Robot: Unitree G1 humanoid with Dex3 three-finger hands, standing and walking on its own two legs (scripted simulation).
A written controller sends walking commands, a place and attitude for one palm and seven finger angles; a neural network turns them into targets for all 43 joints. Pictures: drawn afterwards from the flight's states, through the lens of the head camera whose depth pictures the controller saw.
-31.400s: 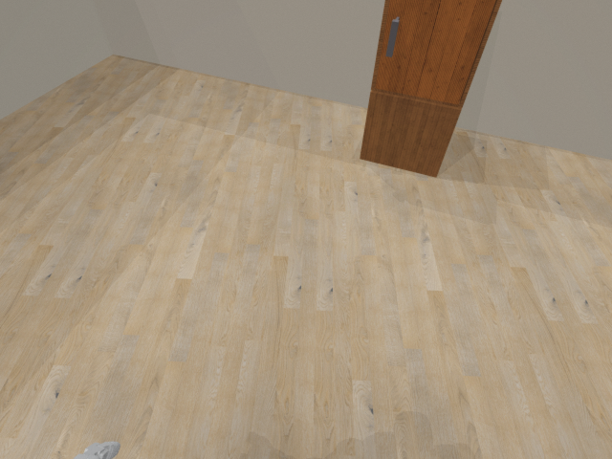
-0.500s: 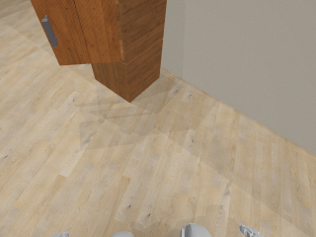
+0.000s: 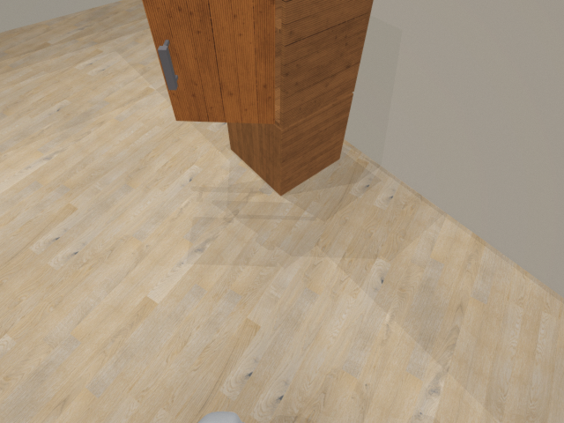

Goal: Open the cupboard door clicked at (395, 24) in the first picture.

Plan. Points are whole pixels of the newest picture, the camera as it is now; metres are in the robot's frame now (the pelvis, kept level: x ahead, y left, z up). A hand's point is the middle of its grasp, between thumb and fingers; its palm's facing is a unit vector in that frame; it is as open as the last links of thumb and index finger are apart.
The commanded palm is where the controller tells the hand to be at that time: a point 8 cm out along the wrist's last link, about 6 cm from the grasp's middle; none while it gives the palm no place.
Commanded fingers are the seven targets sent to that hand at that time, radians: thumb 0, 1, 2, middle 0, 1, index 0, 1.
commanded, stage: take the last steps up to it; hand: left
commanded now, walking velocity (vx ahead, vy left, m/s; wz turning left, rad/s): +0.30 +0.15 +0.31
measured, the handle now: (169, 65) +1.07 +0.42 -0.11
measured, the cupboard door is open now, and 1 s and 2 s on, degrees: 49 49 49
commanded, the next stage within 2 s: come to a stop and stand still in 1.58 s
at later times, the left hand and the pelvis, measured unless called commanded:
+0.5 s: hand (159, 407) +0.16 +0.21 -0.17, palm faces +0.12 -0.97 -0.23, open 7.4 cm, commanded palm none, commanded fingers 0.00 0.90 0.90 -0.20 -0.30 -0.20 -0.30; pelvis +0.09 +0.01 -0.01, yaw +6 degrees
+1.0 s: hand (125, 396) +0.17 +0.28 -0.19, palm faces +0.22 -0.96 -0.18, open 7.4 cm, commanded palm none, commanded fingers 0.00 0.90 0.90 -0.20 -0.30 -0.20 -0.30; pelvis +0.24 +0.11 -0.01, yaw +8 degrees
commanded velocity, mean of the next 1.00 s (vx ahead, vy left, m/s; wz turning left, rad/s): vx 0.30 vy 0.11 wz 0.06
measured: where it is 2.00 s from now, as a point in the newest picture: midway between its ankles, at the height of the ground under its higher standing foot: (246, 317)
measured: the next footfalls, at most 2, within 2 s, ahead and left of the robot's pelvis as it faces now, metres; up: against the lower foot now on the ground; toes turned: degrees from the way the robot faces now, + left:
left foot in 0.08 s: +0.03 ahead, +0.12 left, +0.00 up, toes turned +5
right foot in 0.46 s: +0.16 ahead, -0.10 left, +0.00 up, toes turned -1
